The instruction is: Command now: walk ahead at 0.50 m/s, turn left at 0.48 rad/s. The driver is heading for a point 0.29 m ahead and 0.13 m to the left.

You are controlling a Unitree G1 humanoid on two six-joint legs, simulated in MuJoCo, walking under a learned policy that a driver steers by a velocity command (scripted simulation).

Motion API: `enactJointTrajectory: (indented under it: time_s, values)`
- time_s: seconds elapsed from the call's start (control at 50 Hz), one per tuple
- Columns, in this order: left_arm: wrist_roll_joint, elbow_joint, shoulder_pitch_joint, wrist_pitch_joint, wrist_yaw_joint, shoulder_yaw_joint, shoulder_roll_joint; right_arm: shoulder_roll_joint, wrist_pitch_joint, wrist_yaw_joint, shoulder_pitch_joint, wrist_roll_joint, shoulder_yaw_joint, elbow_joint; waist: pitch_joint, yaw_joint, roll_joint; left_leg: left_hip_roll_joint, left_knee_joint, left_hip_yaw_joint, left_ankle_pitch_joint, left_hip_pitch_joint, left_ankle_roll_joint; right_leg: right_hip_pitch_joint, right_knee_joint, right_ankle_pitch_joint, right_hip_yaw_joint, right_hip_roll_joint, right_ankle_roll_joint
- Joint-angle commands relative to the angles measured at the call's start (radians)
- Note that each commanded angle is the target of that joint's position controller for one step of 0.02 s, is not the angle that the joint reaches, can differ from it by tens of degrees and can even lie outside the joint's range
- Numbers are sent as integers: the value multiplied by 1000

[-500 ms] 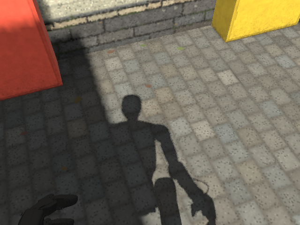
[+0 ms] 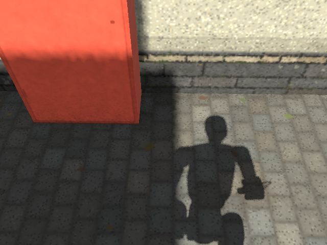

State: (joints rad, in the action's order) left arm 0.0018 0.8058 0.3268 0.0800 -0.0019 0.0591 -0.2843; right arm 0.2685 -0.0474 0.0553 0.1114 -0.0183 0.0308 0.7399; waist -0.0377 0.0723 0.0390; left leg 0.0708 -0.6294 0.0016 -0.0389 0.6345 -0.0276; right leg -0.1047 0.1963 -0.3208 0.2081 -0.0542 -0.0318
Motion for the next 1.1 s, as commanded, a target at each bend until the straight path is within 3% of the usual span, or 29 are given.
enactJointTrajectory:
  time_s: [0.02, 0.06, 0.08, 0.1, 0.12, 0.14, 0.16, 0.18, 0.2, 0.22, 0.28, 0.34, 0.4, 0.44, 0.5, 0.52, 0.54, 0.56, 0.58, 0.6, 0.62, 0.66, 0.7, 0.76, 0.82, 0.98, 1.1]
  values:
    - [9, -39, 8, -20, -15, 50, -191, 81, -15, 19, -105, -3, 20, -127, -35, -15, -88, -42, 30, -68, 125, 30, -45, -49, 84, 824, -45, 330, -107]
    - [9, -50, -9, -39, -28, 56, -215, 136, -6, 16, 30, -6, 51, -114, 73, -99, -128, -119, 18, -119, 214, -167, -91, -45, 312, 1122, -19, 316, -80]
    - [13, -58, -27, -43, -34, 52, -211, 187, -3, 4, 185, -8, 82, -81, 154, -188, -109, -153, 85, -107, 162, -402, -131, 57, 523, 1080, 4, 280, -48]
    - [-7, -79, -3, -32, -37, 32, -167, 272, 10, -20, 328, -9, 112, -58, 253, -236, 13, -2, 98, 138, 142, -714, -197, 316, 831, 692, 0, 229, -6]
    - [-17, -126, 72, 0, -19, -6, -46, 336, 5, -28, 253, -2, 115, -96, 346, -114, 240, 266, 219, 742, 158, -1005, -415, 744, 1214, -236, -117, -22, 72]
    - [11, -122, 2, 36, 0, 10, -149, 249, -3, -26, 255, 10, 89, -112, 420, -186, 93, 296, 286, 769, 42, -1016, -407, 812, 1274, -254, -328, 24, 55]
    - [43, -143, -68, 46, 7, 14, -168, 195, -10, -27, 219, 22, 73, -109, 297, -179, 34, 264, 264, 561, -166, -908, -358, 824, 1231, -192, -320, 74, 42]
    - [30, -143, -84, 46, 0, 10, -151, 171, -16, -23, 168, 15, 66, -103, 183, -132, -65, 212, 250, 412, -337, -755, -311, 808, 1134, -140, -295, 121, 44]
    - [4, -136, -97, 38, -10, 17, -157, 135, -17, -27, 122, 7, 57, -106, 142, -107, -72, 175, 264, 331, -378, -655, -278, 770, 1048, -113, -283, 152, 50]
    - [1, -133, -83, 24, -10, 20, -156, 127, -16, -32, 96, 17, 50, -114, 117, -79, -43, 153, 292, 289, -425, -559, -270, 702, 1021, -90, -279, 160, 57]
    - [-7, -114, -29, -10, -16, 6, -101, 156, -23, -40, 72, 24, 56, -88, 113, -40, -16, 116, 333, 183, -577, -445, -267, 621, 874, -15, -249, 148, 99]
    - [-11, -118, -73, -18, -18, -7, -71, 160, -9, -54, 57, 19, 54, -64, 132, -52, 24, 57, 324, 85, -567, -435, -220, 580, 671, 151, -226, 128, 112]
    - [-2, -129, -152, -13, -7, -7, -75, 157, 9, -63, 88, 19, 48, -35, 141, -97, 39, 51, 312, 77, -459, -473, -190, 544, 512, 308, -226, 110, 106]
    - [-2, -138, -185, -9, -1, -4, -84, 153, 18, -62, 100, 21, 44, -14, 128, -111, 46, 77, 290, 109, -393, -502, -186, 536, 448, 309, -238, 105, 92]
    - [-16, -137, -176, -2, 7, 7, -103, 140, 23, -61, 80, 13, 36, 7, 111, -84, 50, 96, 199, 158, -309, -517, -160, 482, 331, 275, -236, 88, 44]
    - [-23, -124, -143, 2, 8, 10, -106, 126, 23, -62, 77, 9, 30, 14, 114, -59, 37, 69, 155, 159, -240, -499, -128, 400, 235, 397, -234, 86, 20]
    - [-32, -126, -132, 6, 1, 19, -150, 105, 14, -62, 120, 26, 23, 20, 140, -75, -26, 11, 97, 140, -119, -460, -77, 286, 229, 756, -311, 163, -12]
    - [-43, -140, -153, 1, -6, 20, -184, 76, 3, -58, 241, 46, 15, 37, 205, -146, -147, -62, 35, 111, 172, -350, -25, 123, 303, 1046, -423, 289, -114]
    - [-36, -129, -138, -12, -7, 2, -95, 65, 6, -63, 260, 40, 8, 61, 268, -114, -205, -77, -18, 90, 399, -334, 21, 87, 311, 1032, -485, 351, -209]
    - [-20, -121, -142, -24, -3, -12, -50, 92, 20, -66, 222, 32, 13, 55, 259, -100, -209, -68, -22, 84, 486, -328, 40, 114, 284, 900, -516, 351, -224]
    - [-15, -112, -163, -35, 1, -14, -49, 93, 39, -70, 196, 25, 17, 54, 238, -107, -198, -58, 11, 79, 474, -338, 46, 157, 260, 732, -520, 331, -203]
    - [-9, -126, -244, -46, 12, -8, -81, 102, 81, -75, 179, 28, 19, 64, 151, -126, -148, -46, 159, 79, 340, -416, 33, 317, 234, 409, -440, 247, -114]
    - [-12, -127, -248, -41, 19, -3, -90, 122, 93, -77, 159, 28, 25, 79, 89, -95, -81, -50, 175, 86, 331, -379, 1, 334, 253, 281, -338, 160, -49]
    - [-12, -102, -243, -21, 9, -4, -74, 117, 90, -88, 164, 32, 28, 99, 111, -86, -78, -36, 193, 95, 241, -406, -3, 279, 288, 419, -316, 150, -45]
    - [-8, -75, -240, -21, 2, -2, -66, 107, 81, -92, 165, 28, 30, 119, 131, -80, -54, -36, 189, 90, 172, -419, 7, 235, 315, 513, -305, 144, -59]
    - [-7, -27, -288, -42, 5, 2, -57, 98, 90, -102, 185, 25, 37, 165, 68, -80, -44, -36, 230, 85, 223, -415, 5, 250, 286, 385, -287, 120, -48]
    - [-5, 23, -294, -61, -4, 5, -57, 84, 64, -100, 192, 24, 29, 201, 51, -80, -40, -33, 243, 78, 247, -391, 10, 228, 278, 345, -285, 109, -42]
